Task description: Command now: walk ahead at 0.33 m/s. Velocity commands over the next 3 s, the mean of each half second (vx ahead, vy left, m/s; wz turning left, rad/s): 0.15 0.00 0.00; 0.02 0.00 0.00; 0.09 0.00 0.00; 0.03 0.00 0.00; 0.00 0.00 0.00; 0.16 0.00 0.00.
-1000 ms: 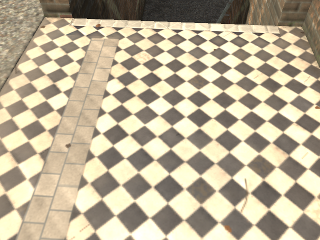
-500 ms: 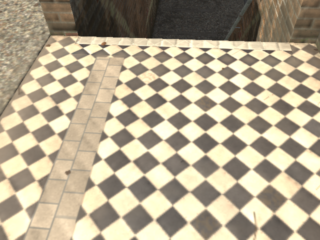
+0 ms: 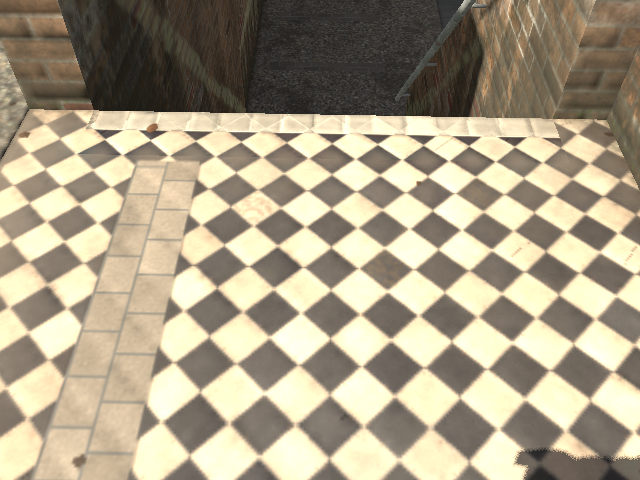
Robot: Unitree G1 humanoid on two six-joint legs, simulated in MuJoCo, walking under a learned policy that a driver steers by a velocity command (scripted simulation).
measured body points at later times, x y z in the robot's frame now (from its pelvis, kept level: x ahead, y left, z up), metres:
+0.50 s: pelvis +0.14 -0.05 -0.01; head +0.16 -0.05 +0.44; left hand +0.24 +0.20 -0.15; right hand +0.20 -0.30 -0.16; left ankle +0.14 +0.09 -0.74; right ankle +0.23 -0.14 -0.74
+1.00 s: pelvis +0.18 -0.02 -0.01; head +0.19 -0.02 +0.44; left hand +0.24 +0.22 -0.16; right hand +0.19 -0.26 -0.17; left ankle +0.14 +0.09 -0.74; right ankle +0.22 -0.14 -0.74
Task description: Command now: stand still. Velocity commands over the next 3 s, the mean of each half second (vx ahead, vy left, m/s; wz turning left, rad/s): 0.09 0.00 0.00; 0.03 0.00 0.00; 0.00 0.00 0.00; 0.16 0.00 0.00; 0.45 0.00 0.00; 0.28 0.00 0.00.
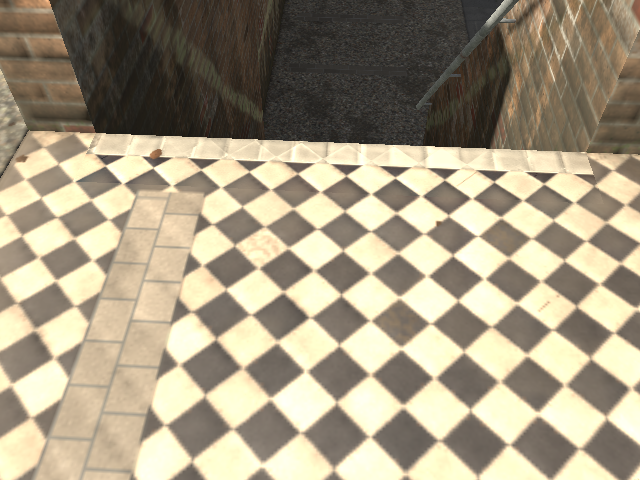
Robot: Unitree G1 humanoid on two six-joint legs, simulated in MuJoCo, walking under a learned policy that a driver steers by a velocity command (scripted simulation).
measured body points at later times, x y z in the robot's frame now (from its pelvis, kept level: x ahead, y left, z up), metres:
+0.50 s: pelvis +0.06 -0.03 +0.00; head +0.07 -0.04 +0.45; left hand +0.09 +0.21 -0.14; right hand +0.08 -0.28 -0.15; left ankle -0.01 +0.11 -0.68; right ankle +0.05 -0.11 -0.73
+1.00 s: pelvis +0.08 -0.01 +0.00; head +0.09 -0.01 +0.45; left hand +0.10 +0.23 -0.15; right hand +0.10 -0.25 -0.15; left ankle +0.06 +0.12 -0.73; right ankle +0.05 -0.11 -0.73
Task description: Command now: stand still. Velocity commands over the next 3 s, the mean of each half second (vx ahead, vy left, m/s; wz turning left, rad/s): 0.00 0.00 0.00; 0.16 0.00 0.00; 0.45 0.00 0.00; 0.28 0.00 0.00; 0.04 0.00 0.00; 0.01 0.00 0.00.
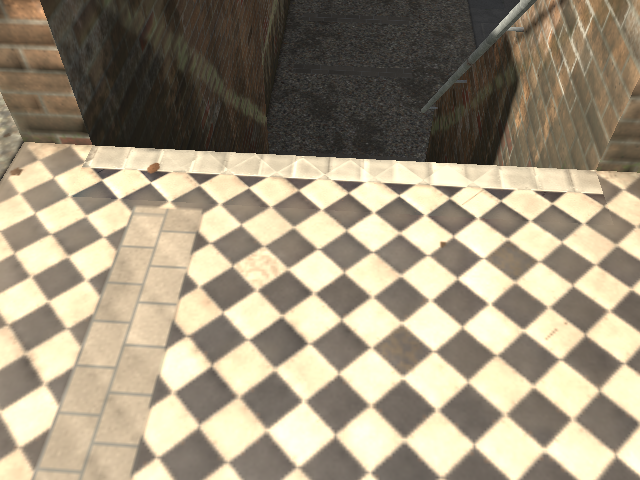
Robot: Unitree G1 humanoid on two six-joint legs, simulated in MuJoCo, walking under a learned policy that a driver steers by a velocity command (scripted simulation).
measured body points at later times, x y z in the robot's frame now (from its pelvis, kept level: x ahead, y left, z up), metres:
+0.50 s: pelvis -0.01 +0.00 +0.00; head +0.00 +0.00 +0.45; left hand -0.01 +0.23 -0.16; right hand +0.00 -0.23 -0.16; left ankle -0.01 +0.13 -0.74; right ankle -0.02 -0.10 -0.74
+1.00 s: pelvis +0.05 +0.05 -0.01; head +0.05 +0.07 +0.44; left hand +0.01 +0.30 -0.17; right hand +0.08 -0.21 -0.14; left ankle +0.05 +0.15 -0.74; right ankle -0.02 -0.10 -0.73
